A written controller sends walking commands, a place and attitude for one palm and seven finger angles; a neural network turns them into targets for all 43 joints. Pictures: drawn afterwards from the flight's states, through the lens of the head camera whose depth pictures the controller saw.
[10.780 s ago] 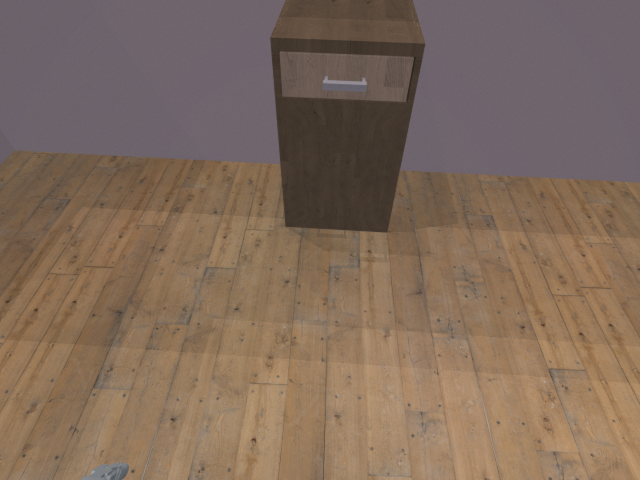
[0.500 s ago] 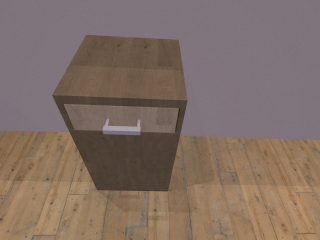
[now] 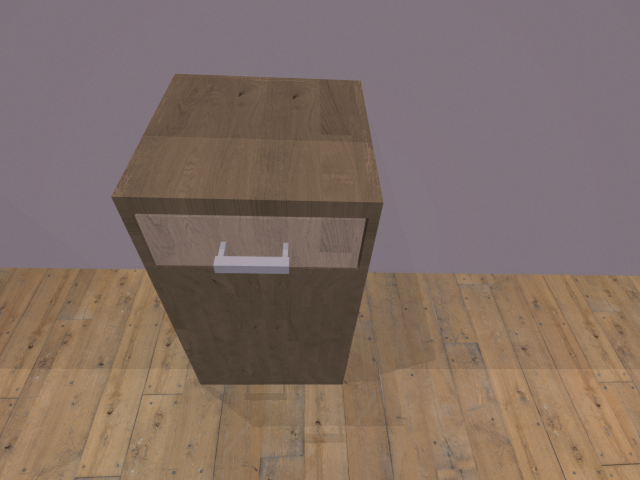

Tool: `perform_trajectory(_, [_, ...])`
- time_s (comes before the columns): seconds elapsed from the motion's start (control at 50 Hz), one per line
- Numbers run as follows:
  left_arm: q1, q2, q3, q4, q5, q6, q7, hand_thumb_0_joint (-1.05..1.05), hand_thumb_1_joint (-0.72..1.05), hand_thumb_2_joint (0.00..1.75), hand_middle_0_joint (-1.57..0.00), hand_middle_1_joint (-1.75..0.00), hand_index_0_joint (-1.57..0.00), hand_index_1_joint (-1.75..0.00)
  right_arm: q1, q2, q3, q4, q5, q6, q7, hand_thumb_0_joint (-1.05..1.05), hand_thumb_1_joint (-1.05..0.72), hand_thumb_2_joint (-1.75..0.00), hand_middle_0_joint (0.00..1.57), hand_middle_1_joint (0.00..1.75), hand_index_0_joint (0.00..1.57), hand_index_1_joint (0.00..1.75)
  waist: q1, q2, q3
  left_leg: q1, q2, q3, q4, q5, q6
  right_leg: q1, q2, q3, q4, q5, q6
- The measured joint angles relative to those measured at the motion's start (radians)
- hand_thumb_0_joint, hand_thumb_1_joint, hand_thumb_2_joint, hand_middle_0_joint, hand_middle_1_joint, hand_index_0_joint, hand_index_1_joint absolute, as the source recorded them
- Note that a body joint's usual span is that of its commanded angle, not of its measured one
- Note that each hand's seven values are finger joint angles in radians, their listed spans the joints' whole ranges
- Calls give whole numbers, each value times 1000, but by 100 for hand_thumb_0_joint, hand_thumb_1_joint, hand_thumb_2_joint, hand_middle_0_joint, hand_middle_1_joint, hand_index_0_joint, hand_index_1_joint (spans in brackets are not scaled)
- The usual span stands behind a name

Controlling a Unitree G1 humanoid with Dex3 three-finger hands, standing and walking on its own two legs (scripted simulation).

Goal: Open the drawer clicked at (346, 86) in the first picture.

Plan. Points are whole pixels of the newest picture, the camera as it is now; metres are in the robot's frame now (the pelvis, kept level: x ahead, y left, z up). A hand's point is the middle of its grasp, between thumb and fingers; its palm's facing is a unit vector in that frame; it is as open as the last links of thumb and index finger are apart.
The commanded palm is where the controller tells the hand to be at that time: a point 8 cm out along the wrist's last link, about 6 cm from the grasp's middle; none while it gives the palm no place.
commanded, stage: look again from close up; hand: left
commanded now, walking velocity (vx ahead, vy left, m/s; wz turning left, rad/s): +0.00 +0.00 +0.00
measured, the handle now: (253, 256) +0.50 +0.15 -0.08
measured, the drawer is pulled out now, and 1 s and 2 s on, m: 0.00 0.00 0.00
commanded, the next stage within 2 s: raise the hand with hooked fingers in 0.46 s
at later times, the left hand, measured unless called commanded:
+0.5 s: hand out of the picture -0.02 +0.14 -0.18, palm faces +0.04 -0.99 -0.14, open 7.4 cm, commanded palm none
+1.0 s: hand (211, 454) +0.17 +0.15 -0.07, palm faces -0.07 -0.20 -0.98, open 8.6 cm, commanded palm +0.15 +0.19 -0.01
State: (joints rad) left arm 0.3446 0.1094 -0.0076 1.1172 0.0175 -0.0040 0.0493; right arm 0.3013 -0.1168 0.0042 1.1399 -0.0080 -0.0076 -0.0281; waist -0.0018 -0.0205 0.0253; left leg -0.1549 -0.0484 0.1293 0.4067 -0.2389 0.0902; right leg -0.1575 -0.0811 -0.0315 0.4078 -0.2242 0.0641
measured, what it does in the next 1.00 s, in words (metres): shifts its weight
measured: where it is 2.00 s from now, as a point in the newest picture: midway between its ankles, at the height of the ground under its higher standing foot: outside the picture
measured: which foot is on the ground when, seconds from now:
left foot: down 0.00-1.00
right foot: down 0.00-1.00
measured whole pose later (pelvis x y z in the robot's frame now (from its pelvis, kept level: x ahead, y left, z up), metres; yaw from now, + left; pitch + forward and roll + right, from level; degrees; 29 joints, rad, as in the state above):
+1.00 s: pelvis -0.01 -0.06 -0.04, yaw +0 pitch +9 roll +3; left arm 0.42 0.27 -0.11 0.10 1.10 -0.08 0.45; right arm 0.08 -0.27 -0.04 0.52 -0.04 0.05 0.05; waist 0.07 -0.04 -0.13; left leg -0.53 0.00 0.13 0.75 -0.37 0.02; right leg -0.60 0.04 0.03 0.82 -0.38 -0.07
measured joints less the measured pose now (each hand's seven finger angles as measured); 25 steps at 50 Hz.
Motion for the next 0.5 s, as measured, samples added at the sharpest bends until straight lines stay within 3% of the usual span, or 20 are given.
perform_trajectory(0.5, [-7,0,4,3,-2,0,-1,0,91,90,-20,-30,-20,-30,10,4,3,10,1,-2,-3,0,-90,-89,20,30,20,30,-4,3,-2,16,7,-3,-8,-4,-10,15,8,-3,-7,-7,-7])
